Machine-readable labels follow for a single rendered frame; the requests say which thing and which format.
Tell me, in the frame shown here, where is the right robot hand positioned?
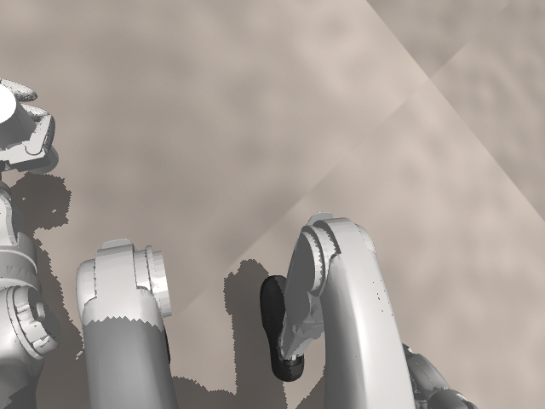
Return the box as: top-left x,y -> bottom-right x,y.
402,343 -> 451,409

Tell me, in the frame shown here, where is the can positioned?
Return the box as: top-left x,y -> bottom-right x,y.
0,84 -> 59,174

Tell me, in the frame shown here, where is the right robot arm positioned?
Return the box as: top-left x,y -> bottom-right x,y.
427,389 -> 478,409

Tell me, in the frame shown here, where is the right robot foot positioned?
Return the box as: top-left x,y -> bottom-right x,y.
260,275 -> 304,382

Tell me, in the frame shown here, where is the left robot hand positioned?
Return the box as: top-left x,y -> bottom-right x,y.
0,78 -> 55,181

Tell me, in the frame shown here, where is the left robot arm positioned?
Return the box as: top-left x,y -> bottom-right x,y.
0,181 -> 62,409

